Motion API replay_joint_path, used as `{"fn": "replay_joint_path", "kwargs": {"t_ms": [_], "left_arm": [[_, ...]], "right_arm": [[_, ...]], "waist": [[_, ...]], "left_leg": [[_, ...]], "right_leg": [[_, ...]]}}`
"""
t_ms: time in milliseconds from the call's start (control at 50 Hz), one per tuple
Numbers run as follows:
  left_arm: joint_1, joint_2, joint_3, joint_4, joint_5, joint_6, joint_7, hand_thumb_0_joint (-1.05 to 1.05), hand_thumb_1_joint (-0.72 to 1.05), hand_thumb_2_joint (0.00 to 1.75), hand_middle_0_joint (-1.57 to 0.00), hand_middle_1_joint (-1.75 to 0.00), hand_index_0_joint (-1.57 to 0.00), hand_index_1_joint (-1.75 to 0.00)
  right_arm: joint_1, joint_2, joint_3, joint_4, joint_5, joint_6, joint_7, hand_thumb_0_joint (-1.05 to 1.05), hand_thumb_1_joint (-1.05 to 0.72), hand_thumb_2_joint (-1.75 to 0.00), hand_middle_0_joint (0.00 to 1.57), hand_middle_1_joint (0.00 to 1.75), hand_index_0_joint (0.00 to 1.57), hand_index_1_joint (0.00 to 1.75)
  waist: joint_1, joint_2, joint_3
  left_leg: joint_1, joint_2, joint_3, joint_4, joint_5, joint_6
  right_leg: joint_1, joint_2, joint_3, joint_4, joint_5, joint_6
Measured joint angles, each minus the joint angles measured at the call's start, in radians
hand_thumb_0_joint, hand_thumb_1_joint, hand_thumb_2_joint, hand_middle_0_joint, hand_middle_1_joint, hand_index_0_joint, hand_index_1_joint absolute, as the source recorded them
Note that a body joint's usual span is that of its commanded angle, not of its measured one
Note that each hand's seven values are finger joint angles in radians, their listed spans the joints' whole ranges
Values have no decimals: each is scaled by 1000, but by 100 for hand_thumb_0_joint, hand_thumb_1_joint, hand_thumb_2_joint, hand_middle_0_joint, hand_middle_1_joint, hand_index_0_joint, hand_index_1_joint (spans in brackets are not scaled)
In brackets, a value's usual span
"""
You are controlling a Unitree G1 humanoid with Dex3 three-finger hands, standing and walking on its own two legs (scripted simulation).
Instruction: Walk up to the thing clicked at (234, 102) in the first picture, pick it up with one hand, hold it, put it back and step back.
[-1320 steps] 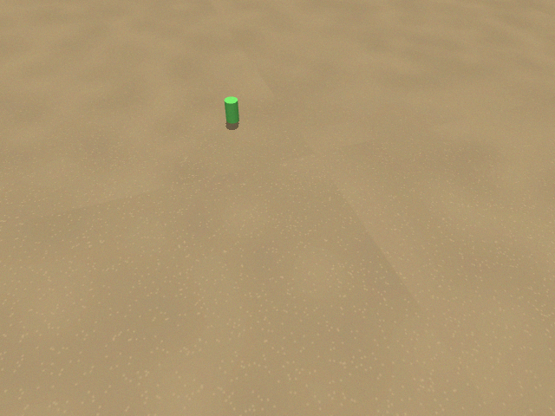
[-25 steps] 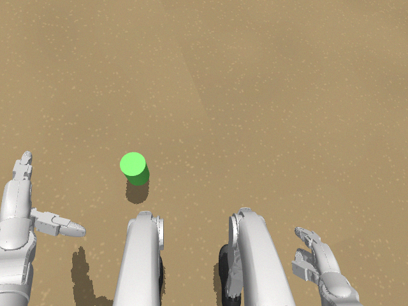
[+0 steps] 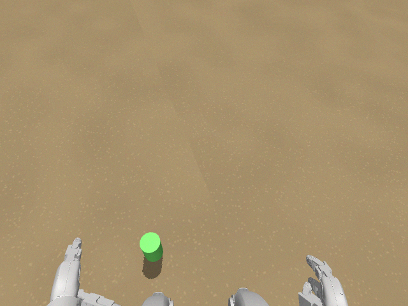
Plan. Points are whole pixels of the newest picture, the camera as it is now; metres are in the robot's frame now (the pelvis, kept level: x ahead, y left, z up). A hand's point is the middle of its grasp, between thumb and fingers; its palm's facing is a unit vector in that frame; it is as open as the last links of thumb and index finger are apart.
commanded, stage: home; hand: left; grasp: from the side
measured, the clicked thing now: (152, 247) +0.42 +0.18 -0.62
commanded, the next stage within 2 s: stand in 1.80 s
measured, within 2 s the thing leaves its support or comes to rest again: neither
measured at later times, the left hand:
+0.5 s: hand (100, 293) +0.17 +0.18 -0.03, palm faces +0.11 -0.95 -0.29, open 17.6 cm
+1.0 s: hand (103, 296) +0.17 +0.17 -0.03, palm faces +0.10 -0.95 -0.28, open 17.6 cm
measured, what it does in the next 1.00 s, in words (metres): stands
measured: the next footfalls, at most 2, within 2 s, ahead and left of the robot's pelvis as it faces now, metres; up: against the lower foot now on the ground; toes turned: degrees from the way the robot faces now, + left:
none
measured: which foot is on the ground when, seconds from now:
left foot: down 0.00-1.00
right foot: down 0.00-1.00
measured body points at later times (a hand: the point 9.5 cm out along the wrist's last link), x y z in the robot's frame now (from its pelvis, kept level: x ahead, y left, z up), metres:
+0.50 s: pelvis +0.01 +0.00 +0.03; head +0.03 +0.01 +0.47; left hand +0.16 +0.23 -0.01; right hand +0.18 -0.24 -0.04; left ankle +0.00 +0.12 -0.66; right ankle +0.01 -0.14 -0.66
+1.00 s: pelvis +0.00 -0.01 +0.03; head +0.02 +0.00 +0.48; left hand +0.16 +0.22 -0.01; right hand +0.16 -0.25 -0.04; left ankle +0.00 +0.12 -0.66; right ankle +0.01 -0.14 -0.66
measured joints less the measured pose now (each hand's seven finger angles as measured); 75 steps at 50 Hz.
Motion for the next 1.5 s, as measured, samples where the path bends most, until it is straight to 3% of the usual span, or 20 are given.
{"fn": "replay_joint_path", "kwargs": {"t_ms": [120,240,480,1500], "left_arm": [[104,-23,-37,-120,-3,25,-2,-1,-58,3,-5,-5,-5,-5],[142,-36,-41,-158,0,27,-16,-1,-59,2,-5,-5,-5,-5],[117,-44,-32,-128,9,29,-28,-1,-58,3,-5,-5,-5,-5],[111,-50,-26,-105,11,17,-44,-1,-56,4,-5,-6,-5,-6]], "right_arm": [[17,6,4,-18,-8,-27,-14,1,-90,-90,21,30,21,31],[0,9,7,-29,-18,-56,-10,2,-90,-90,21,30,21,31],[-14,4,3,0,-33,-94,-7,2,-90,-90,21,30,21,31],[-4,6,-3,33,-35,-119,-7,2,-90,-90,21,30,21,30]], "waist": [[10,14,-2],[25,12,21],[32,3,58],[32,1,64]], "left_leg": [[124,-2,10,-85,19,5],[179,-5,11,-122,32,6],[209,-5,4,-144,45,-1],[230,-2,8,-169,57,-5]], "right_leg": [[123,-1,5,-88,22,6],[179,-4,5,-123,33,7],[209,-3,-2,-140,40,1],[225,1,2,-157,50,-3]]}}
